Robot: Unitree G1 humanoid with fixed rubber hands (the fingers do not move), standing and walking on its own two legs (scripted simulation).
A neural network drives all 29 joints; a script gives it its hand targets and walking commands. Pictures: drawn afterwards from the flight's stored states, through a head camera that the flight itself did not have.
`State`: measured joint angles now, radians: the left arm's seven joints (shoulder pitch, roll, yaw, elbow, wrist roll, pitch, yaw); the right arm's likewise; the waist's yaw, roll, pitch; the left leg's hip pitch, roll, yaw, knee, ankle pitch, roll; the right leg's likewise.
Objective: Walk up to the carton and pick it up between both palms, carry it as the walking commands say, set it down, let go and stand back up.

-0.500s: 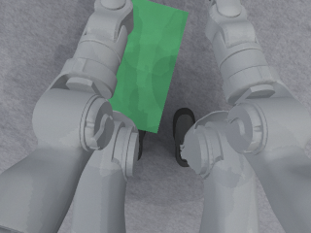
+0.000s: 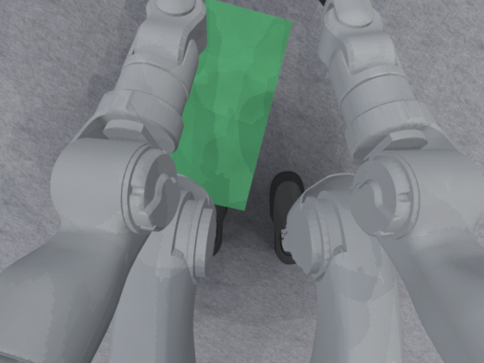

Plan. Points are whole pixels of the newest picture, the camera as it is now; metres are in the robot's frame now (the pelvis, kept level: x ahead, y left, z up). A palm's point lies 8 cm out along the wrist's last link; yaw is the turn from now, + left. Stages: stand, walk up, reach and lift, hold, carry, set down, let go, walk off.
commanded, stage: set down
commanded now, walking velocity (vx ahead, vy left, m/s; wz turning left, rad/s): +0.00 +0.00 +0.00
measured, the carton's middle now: (217, 110) +0.39 +0.06 -0.29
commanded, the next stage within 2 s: none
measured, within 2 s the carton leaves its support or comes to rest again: neither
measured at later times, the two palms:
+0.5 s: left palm out of the picture +0.54 +0.09 -0.18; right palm out of the picture +0.53 -0.10 -0.19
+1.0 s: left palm out of the picture +0.55 +0.10 -0.18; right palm (393, 17) +0.52 -0.17 -0.21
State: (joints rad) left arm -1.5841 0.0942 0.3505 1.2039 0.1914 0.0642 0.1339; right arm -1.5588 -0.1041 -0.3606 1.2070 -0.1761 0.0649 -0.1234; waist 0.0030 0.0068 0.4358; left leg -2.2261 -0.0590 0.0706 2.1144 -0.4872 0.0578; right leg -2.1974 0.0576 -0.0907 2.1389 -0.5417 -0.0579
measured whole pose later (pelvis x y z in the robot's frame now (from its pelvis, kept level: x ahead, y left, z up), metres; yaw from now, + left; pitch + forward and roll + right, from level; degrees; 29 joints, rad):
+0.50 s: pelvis +0.00 +0.00 +0.00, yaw +0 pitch +33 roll -1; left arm -1.58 0.10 0.37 1.22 0.22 0.06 0.11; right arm -1.55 -0.12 -0.38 1.23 -0.20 0.06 -0.11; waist 0.00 0.01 0.44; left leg -2.23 -0.06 0.07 2.13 -0.49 0.06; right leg -2.20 0.06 -0.09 2.16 -0.54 -0.06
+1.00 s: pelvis +0.00 +0.00 -0.02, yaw +0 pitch +30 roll +0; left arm -1.59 0.15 0.35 1.28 0.09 0.01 0.08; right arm -1.45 -0.29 -0.20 1.23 0.03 0.04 -0.10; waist 0.00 0.01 0.46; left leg -2.23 -0.05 0.08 2.20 -0.49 0.06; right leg -2.21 0.06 -0.10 2.23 -0.55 -0.06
